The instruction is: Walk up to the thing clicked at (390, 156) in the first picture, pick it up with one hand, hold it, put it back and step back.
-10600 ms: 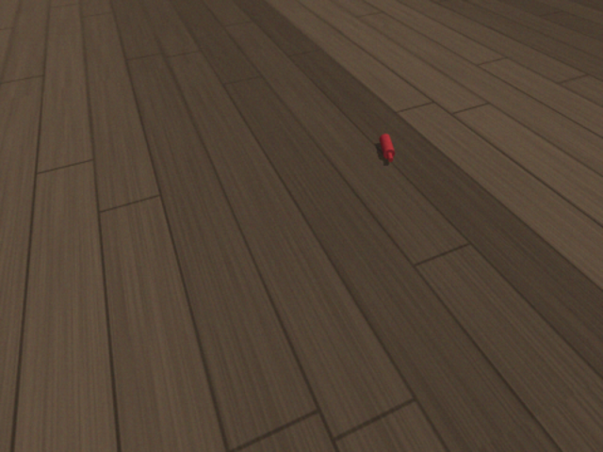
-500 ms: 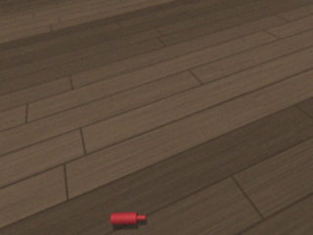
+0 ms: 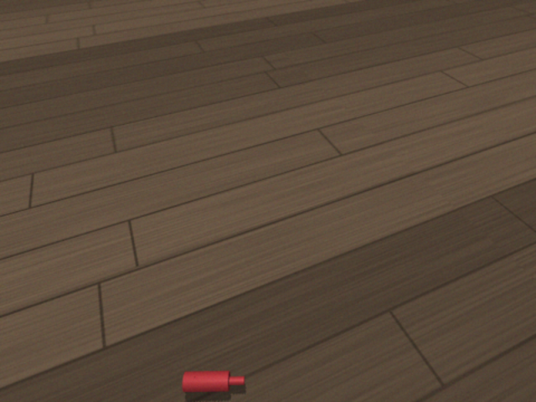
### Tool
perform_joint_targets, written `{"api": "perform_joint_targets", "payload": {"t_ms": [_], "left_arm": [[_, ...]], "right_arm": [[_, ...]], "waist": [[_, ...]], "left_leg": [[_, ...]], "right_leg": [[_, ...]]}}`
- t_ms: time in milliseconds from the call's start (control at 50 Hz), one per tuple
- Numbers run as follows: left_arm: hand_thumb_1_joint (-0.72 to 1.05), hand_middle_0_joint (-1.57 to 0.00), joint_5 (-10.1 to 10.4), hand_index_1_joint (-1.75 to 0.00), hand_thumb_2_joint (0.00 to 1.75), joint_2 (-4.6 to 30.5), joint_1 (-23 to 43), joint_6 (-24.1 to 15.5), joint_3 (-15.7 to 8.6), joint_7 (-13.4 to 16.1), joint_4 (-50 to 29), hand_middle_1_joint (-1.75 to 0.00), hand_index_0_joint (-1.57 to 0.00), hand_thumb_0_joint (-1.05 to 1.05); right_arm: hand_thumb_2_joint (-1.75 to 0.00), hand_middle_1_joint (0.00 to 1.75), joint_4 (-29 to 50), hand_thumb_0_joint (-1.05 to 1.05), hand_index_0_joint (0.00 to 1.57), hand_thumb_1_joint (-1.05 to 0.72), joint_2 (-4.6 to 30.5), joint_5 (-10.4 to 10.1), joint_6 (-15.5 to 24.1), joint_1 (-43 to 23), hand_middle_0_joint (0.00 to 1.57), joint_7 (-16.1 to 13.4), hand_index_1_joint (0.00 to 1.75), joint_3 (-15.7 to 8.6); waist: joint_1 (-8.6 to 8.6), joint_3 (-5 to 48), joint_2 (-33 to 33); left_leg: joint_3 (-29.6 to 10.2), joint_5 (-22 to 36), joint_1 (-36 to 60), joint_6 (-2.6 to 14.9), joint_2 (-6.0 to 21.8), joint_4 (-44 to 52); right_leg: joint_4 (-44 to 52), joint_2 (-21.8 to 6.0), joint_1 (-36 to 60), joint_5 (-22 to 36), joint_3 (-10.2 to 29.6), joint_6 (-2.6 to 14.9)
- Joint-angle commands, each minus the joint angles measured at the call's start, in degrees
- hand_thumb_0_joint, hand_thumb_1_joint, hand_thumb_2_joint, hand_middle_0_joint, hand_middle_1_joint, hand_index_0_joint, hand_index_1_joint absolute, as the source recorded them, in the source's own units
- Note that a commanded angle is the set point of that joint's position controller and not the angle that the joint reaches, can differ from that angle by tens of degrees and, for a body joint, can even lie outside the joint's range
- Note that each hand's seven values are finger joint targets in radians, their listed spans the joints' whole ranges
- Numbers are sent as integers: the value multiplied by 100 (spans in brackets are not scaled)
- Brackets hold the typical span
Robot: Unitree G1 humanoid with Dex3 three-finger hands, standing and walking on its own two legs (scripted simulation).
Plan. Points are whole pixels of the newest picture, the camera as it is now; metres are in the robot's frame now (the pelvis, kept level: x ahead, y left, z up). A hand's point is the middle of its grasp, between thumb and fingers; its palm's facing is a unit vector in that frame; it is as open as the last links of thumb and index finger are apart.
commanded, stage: walk up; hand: left
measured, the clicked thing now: (214, 381) +0.38 +0.23 -0.74
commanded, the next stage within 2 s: stand in 0.96 s
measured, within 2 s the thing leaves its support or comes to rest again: neither
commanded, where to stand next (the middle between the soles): +0.00 +0.02 m, yaw -1 degrees
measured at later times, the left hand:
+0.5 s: hand out of the picture +0.09 +0.25 -0.14, palm faces -0.04 -0.92 -0.38, open 7.4 cm
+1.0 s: hand out of the picture +0.09 +0.25 -0.14, palm faces -0.04 -0.93 -0.37, open 7.4 cm
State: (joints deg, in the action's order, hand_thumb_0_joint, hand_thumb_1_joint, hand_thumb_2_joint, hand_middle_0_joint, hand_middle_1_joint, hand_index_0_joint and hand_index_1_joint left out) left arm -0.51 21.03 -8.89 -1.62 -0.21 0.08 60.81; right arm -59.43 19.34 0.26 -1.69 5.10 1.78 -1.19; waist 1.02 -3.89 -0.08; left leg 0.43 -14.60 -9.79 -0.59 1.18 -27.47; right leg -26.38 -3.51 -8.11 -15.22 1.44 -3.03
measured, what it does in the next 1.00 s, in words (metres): stands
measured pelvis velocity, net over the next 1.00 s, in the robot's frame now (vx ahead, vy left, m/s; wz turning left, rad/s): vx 0.00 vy -0.01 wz -0.02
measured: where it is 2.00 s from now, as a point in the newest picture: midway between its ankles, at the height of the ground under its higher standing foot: outside the picture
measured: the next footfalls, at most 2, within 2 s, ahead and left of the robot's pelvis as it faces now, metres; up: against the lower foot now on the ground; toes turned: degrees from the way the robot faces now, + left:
none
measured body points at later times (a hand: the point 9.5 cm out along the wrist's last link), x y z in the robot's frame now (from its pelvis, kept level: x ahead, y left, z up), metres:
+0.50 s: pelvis +0.00 -0.01 +0.01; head +0.01 -0.02 +0.46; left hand +0.09 +0.30 -0.12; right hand +0.08 -0.31 -0.13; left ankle +0.01 +0.13 -0.74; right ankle -0.01 -0.16 -0.74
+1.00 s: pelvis +0.00 -0.01 +0.01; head +0.01 -0.02 +0.46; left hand +0.10 +0.30 -0.12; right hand +0.07 -0.31 -0.13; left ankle +0.01 +0.13 -0.74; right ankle -0.01 -0.16 -0.74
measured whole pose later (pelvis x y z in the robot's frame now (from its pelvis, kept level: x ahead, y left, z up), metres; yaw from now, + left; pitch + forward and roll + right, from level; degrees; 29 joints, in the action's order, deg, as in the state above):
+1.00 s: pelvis +0.00 -0.01 +0.01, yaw -1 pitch -3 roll +0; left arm -0.8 20.5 -5.3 -1.0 -0.4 0.1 64.0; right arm -63.7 20.3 0.3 -1.3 5.8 1.1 -1.7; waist -0.5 -4.0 -0.5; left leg 1.4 -11.3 -6.7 -1.5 1.9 -20.8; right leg -21.5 -2.8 -6.3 -12.5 2.2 -2.8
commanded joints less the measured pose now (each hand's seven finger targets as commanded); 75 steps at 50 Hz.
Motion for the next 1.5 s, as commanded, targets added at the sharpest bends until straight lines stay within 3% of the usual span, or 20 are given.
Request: {"api": "perform_joint_targets", "payload": {"t_ms": [0, 220, 400, 920, 960, 1480], "left_arm": [[90, -20, 47, -30, 90, 1269, 151, -133, -271, 104, -228, -30, -20, 0], [90, -20, -14, -30, 90, 1306, 454, -99, -239, 123, -94, -30, -20, 0], [90, -20, -43, -30, 90, 1304, 575, -88, -263, 111, -32, -30, -20, 0], [90, -20, -27, -30, 90, 1246, 567, -54, -279, 112, -75, -30, -20, 0], [90, -20, 7, -30, 90, 1159, 538, -14, -237, 66, -45, -30, -20, 0], [90, -20, -9, -30, 90, 1215, 433, -6, -203, 30, -47, -30, -20, 0]], "right_arm": [[-90, 30, 319, 0, 20, -90, 1361, -5, 215, -320, 20, -108, 30, -304], [-90, 30, 154, 0, 20, -90, 1324, -6, 167, -371, 20, -112, 30, -335], [-90, 30, 34, 0, 20, -90, 1313, 5, 147, -324, 20, -96, 30, -324], [-90, 30, -20, 0, 20, -90, 1355, 3, 148, -139, 20, -125, 30, -321], [-90, 30, -63, 0, 20, -90, 1307, 29, 253, -167, 20, -157, 30, -250], [-90, 30, -189, 0, 20, -90, 1298, 25, 288, -195, 20, -166, 30, -191]], "waist": [[-34, 527, -262], [-114, 657, -40], [-138, 418, 34], [-134, 502, -46], [-139, 532, 154], [-152, 446, 33]], "left_leg": [[-597, 1319, 290, 334, 605, 776], [-397, 1272, 512, 268, 551, 839], [-395, 777, 434, 223, 495, 951], [-345, 1082, 519, 225, 533, 915], [-403, 1421, 599, 156, 654, 1025], [-343, 1003, 523, 104, 631, 1093]], "right_leg": [[431, -246, 142, 1282, 192, 417], [665, -331, 222, 1471, 171, 376], [874, -316, 9, 1043, 260, 384], [779, -294, 40, 1373, 292, 406], [827, -344, 72, 1386, 317, 343], [1049, -348, 43, 1085, 346, 380]]}}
